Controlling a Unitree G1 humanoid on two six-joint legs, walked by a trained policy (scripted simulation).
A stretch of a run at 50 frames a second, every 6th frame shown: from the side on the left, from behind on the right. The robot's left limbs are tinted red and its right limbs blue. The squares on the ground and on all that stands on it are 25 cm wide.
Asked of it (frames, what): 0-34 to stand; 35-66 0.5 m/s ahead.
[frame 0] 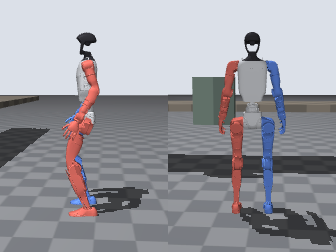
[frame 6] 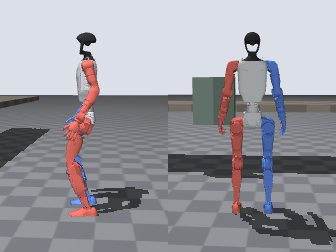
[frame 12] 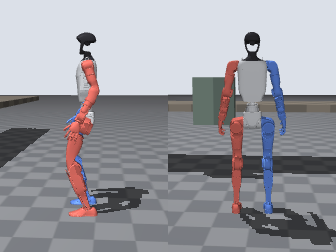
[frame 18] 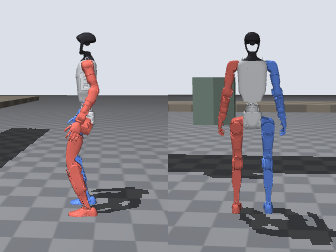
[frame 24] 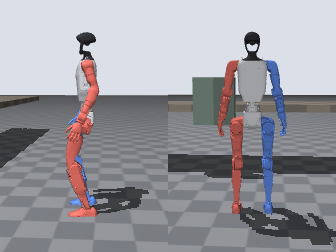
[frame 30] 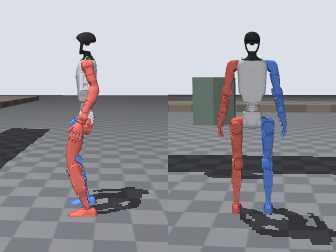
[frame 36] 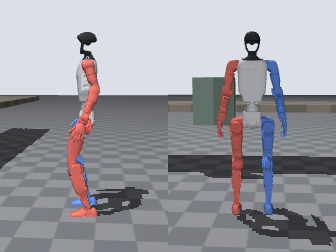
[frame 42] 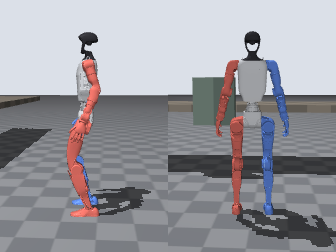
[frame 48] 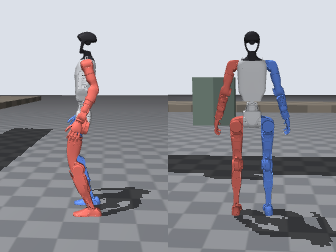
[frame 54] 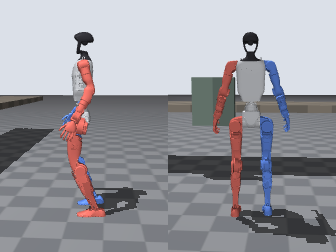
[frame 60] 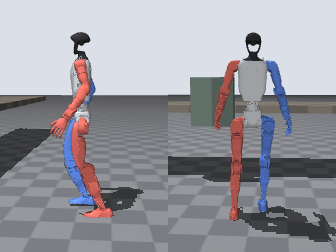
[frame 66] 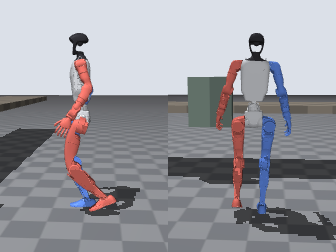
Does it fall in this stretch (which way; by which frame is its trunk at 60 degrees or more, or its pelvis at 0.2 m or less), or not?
no
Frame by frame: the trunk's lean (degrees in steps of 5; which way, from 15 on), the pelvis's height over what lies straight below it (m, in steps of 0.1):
0: 0, 0.8
6: 0, 0.8
12: 0, 0.8
18: 0, 0.8
24: 0, 0.8
30: 0, 0.8
36: 0, 0.8
42: 0, 0.8
48: 5, 0.8
54: 0, 0.8
60: 0, 0.8
66: 5, 0.8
